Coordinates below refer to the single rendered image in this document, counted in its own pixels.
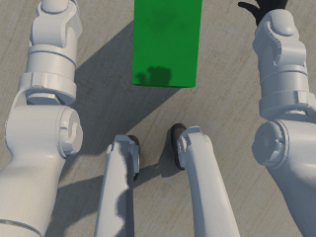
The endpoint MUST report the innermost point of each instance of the left robot forearm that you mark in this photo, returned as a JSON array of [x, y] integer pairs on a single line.
[[52, 57]]

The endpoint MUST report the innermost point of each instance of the right robot upper arm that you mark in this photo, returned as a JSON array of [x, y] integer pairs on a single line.
[[287, 148]]

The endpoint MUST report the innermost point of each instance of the right robot forearm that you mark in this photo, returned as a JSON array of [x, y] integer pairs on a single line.
[[282, 69]]

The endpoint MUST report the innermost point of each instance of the right robot shin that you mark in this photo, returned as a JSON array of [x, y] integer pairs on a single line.
[[194, 129]]

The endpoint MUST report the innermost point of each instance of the right robot thigh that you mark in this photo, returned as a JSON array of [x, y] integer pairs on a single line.
[[212, 212]]

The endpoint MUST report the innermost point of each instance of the carton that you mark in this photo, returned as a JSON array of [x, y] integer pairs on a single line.
[[165, 43]]

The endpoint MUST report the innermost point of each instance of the robot right hand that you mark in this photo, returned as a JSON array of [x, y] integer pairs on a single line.
[[265, 7]]

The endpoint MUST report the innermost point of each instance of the left robot upper arm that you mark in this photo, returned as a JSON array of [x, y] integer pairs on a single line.
[[39, 138]]

